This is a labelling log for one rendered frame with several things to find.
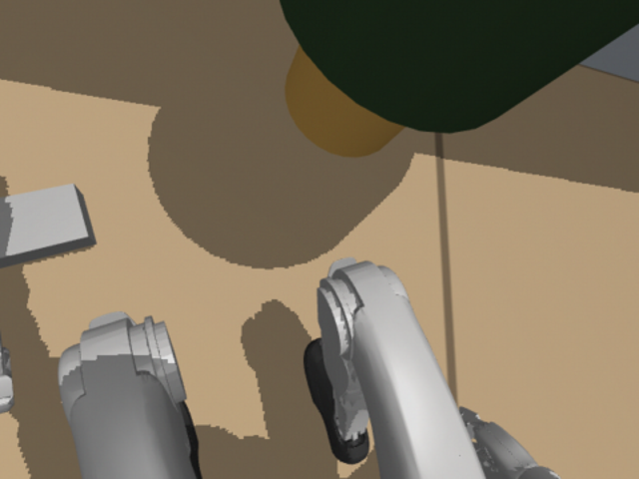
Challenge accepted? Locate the carton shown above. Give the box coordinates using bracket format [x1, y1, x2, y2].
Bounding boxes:
[0, 184, 97, 268]

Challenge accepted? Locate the potted plant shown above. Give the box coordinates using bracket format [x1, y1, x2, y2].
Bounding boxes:
[280, 0, 639, 158]

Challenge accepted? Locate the left robot foot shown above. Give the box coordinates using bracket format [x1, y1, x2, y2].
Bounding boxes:
[179, 401, 203, 479]

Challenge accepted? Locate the right robot hand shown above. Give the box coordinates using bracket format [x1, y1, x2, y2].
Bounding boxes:
[458, 406, 539, 479]

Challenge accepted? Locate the right robot foot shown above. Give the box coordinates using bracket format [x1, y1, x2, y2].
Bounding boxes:
[304, 338, 369, 464]

